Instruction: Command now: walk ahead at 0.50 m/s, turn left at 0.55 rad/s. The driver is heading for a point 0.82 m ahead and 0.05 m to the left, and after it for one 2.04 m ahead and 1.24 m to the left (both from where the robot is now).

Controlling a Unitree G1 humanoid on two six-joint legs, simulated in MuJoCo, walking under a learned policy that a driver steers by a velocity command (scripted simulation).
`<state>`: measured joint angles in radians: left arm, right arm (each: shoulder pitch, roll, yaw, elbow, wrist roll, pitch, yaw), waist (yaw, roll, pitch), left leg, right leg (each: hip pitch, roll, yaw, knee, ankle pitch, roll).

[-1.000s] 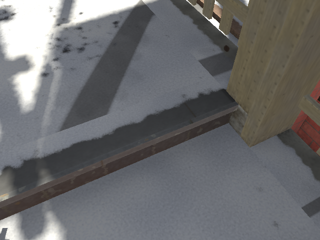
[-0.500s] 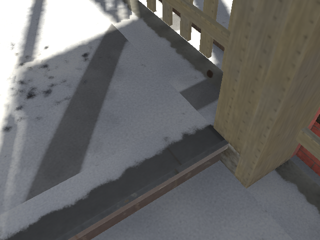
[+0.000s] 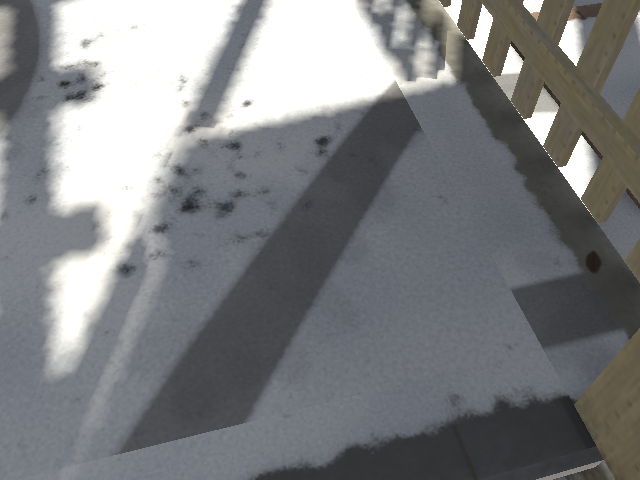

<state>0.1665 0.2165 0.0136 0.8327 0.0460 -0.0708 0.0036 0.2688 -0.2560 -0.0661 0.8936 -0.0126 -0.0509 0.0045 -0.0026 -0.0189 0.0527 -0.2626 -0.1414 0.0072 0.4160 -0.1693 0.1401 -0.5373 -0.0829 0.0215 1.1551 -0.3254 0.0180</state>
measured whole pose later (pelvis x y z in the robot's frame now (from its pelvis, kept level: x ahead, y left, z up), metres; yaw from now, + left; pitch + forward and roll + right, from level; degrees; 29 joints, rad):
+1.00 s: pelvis +0.35 +0.12 +0.16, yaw +15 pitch +1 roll -2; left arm 0.23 0.18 0.06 0.72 0.03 -0.01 0.02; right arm 0.31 -0.19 -0.05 0.86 -0.02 -0.08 -0.01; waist 0.01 -0.03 -0.01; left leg -0.31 0.01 0.19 0.56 -0.29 0.10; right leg -0.81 0.02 0.11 1.41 -0.06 -0.04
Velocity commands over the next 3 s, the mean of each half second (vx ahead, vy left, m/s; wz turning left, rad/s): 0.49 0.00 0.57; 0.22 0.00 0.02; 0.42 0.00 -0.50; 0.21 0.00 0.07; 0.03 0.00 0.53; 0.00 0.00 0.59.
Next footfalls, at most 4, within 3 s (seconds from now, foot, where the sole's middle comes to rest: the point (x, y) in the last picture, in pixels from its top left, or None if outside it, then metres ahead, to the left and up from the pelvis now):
0.28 right None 0.23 -0.11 -0.77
0.70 left None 0.39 0.18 -0.60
1.48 right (301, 334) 0.69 0.06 -0.60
1.98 left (248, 247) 0.91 0.18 -0.60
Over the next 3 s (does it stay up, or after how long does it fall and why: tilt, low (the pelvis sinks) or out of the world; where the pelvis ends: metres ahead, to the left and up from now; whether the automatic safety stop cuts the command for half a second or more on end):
stays up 0.79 0.08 0.16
